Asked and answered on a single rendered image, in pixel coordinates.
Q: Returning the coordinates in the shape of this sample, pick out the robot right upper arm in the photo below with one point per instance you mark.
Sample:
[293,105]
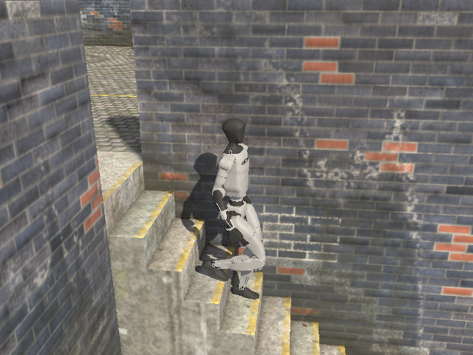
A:
[226,165]

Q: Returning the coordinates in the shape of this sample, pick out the robot right hand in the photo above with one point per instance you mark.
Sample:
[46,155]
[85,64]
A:
[234,236]

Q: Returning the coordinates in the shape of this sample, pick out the robot left foot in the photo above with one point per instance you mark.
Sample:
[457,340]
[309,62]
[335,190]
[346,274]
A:
[247,293]

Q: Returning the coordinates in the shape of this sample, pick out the right robot shin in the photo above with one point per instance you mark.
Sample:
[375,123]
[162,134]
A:
[242,262]

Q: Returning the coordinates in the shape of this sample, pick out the right robot forearm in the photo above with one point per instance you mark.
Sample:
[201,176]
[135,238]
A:
[217,197]

